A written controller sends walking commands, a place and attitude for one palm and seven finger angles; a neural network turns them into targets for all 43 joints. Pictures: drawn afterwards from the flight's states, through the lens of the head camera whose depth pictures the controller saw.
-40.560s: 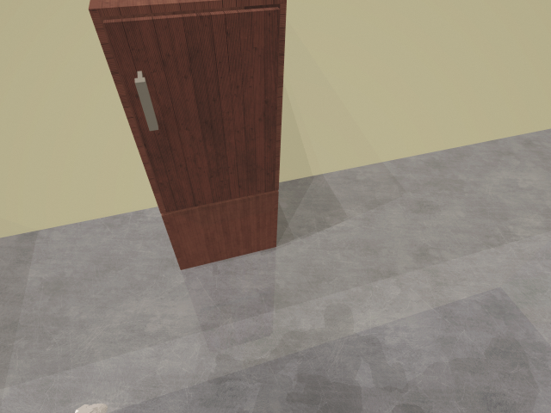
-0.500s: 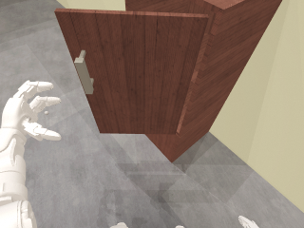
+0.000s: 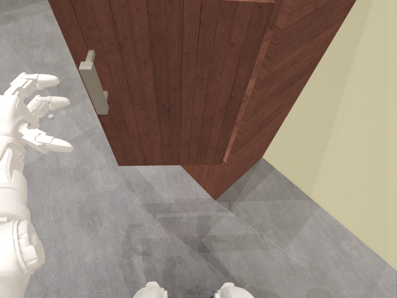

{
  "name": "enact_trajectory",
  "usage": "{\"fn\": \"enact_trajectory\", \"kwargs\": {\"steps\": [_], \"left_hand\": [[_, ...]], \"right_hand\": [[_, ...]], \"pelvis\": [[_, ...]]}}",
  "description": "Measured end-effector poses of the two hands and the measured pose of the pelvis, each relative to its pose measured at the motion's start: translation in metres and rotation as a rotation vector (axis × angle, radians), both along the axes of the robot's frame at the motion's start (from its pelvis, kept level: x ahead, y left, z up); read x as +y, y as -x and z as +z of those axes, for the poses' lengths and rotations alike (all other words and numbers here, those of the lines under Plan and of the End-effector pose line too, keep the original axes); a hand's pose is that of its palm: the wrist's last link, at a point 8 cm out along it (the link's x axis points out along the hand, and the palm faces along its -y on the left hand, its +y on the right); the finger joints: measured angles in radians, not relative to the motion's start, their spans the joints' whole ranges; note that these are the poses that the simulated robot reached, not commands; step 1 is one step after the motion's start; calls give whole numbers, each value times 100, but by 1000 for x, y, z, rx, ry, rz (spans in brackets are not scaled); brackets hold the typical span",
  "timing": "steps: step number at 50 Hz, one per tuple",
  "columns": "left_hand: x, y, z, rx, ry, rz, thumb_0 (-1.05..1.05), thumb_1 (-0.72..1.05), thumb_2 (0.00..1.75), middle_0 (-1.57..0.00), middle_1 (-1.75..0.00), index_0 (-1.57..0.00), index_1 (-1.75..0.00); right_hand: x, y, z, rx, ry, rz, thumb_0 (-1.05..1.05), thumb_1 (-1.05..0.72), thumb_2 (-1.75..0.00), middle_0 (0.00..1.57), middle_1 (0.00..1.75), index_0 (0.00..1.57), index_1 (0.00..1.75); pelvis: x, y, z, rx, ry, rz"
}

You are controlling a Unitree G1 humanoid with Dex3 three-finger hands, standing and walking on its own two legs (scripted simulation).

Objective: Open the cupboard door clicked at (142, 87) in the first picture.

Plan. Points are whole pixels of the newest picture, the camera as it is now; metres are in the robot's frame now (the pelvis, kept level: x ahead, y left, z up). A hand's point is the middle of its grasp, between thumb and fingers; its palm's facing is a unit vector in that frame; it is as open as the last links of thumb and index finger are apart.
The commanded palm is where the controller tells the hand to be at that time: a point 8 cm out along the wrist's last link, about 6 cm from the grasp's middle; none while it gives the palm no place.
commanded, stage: move the hooked fingers beside the handle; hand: left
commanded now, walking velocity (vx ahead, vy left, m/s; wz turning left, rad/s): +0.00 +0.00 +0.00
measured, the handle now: (97, 83) +0.53 +0.21 +0.08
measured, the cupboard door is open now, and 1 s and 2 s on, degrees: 50 50 50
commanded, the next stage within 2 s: slide the fingers in behind the handle in 1.18 s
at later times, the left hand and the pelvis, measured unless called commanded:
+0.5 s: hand (58, 95) +0.49 +0.28 +0.09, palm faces +0.03 -1.00 -0.01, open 13.9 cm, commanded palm +0.46 +0.33 +0.09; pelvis +0.01 +0.00 -0.01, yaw -1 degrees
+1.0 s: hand (58, 101) +0.48 +0.28 +0.09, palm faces +0.03 -1.00 -0.01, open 14.0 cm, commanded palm +0.46 +0.32 +0.08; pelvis +0.01 +0.00 -0.01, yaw -1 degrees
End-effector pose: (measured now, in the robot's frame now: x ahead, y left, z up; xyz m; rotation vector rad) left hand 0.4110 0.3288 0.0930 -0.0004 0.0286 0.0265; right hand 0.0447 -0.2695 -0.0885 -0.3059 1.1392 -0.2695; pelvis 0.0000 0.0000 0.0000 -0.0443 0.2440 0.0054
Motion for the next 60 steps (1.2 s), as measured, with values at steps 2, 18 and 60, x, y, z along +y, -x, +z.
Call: {"fn": "enact_trajectory", "kwargs": {"steps": [2, 18, 60], "left_hand": [[0, -6, -1, 7, 1, 0, -1, -50, 30, -30, -120, -30, -120], [-4, -49, 1, 13, -13, 5, -1, -50, 30, -30, -120, -30, -120], [-1, -45, -5, 13, -6, 1, -1, -50, 30, -30, -120, -30, -120]], "right_hand": [[0, 4, -1, 16, 1, -7, 0, -91, -90, 20, 30, 20, 30], [0, 44, -5, 158, 7, -78, 0, -91, -90, 20, 30, 20, 30], [3, 30, -8, 147, -3, -62, 0, -91, -90, 20, 30, 20, 30]], "pelvis": [[0, 0, -1, 7, 1, 0], [1, -3, -7, 63, 9, -15], [1, -3, -10, 68, 18, -9]]}}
